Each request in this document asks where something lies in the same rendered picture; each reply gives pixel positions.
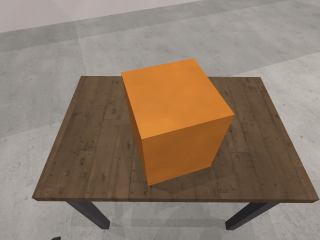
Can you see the table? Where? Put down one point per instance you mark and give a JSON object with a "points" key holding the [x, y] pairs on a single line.
{"points": [[95, 158]]}

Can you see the carton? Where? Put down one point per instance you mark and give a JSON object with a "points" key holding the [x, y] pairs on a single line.
{"points": [[177, 116]]}

